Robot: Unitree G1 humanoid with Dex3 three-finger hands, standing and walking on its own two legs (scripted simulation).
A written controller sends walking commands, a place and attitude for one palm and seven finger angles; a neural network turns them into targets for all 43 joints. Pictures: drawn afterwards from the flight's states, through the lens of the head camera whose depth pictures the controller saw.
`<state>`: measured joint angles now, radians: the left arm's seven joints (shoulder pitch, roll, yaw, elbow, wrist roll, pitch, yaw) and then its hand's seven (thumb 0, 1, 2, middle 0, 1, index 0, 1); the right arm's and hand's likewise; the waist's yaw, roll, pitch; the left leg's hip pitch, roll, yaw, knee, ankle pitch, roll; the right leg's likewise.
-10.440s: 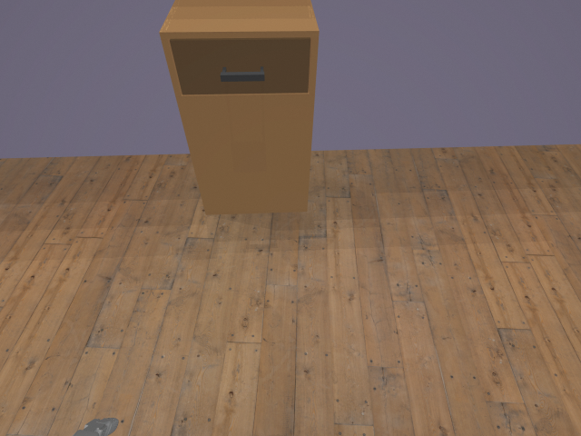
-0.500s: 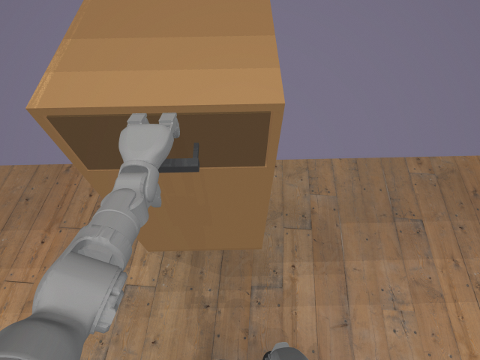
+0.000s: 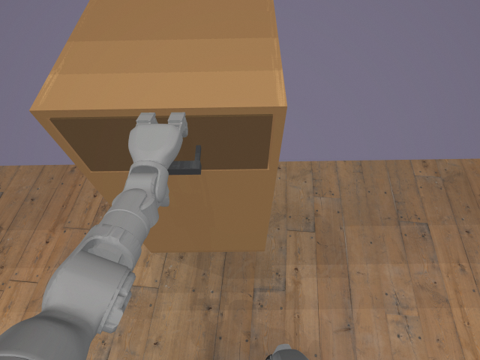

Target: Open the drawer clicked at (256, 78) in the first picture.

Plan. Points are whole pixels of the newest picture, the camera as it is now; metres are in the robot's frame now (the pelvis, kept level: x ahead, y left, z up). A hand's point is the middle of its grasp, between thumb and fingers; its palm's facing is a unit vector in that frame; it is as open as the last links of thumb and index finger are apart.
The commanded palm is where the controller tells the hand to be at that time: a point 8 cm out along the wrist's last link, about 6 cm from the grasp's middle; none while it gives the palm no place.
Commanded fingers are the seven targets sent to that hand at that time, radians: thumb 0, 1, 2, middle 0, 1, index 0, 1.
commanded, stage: lower the fingers behind the handle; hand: left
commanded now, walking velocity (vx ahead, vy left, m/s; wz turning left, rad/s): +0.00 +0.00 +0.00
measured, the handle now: (169, 159) +0.51 +0.13 -0.03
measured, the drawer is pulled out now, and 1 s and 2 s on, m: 0.00 0.00 0.00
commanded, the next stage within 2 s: close the thumb around the handle in 1.50 s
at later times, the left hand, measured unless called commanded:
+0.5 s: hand (164, 174) +0.47 +0.13 -0.02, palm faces -0.03 +0.00 -1.00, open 13.8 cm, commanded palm +0.44 +0.14 +0.03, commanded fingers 0.00 -0.50 0.30 -0.30 -1.20 -0.30 -1.20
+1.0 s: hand (163, 186) +0.46 +0.14 -0.05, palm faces -0.03 -0.01 -1.00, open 13.8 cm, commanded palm +0.44 +0.15 +0.00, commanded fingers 0.00 -0.50 0.30 -0.30 -1.20 -0.30 -1.20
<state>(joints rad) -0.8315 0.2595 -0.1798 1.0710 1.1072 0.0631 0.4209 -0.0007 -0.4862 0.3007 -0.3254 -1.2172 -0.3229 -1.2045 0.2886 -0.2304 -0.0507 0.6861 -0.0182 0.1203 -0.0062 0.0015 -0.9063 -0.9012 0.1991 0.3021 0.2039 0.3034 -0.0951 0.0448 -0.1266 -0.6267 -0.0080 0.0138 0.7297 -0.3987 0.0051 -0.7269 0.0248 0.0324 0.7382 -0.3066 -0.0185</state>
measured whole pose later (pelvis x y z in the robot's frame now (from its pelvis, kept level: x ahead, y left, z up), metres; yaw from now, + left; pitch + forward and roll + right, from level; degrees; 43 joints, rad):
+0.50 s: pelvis -0.01 +0.00 -0.02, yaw +0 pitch +21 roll +1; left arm -0.82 0.27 -0.15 1.10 1.12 0.04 0.47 0.00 -0.49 0.30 -0.31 -1.20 -0.32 -1.20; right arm 0.30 -0.23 -0.07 0.71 -0.04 0.10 0.01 0.00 -0.91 -0.90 0.20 0.30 0.20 0.30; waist -0.11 0.05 -0.16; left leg -0.77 -0.01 0.01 0.86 -0.45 0.01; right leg -0.87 0.03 0.02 0.85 -0.34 -0.02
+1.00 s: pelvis -0.02 +0.01 -0.04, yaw +1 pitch +23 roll +0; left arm -0.83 0.30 -0.14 1.13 1.14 0.00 0.50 0.00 -0.49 0.30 -0.31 -1.20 -0.32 -1.20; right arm 0.31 -0.24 -0.07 0.71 -0.05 0.07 0.01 0.00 -0.91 -0.90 0.20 0.30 0.20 0.30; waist -0.13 0.04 -0.18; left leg -0.92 -0.01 0.00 0.99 -0.48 0.01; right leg -1.00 0.02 0.02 0.96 -0.37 -0.01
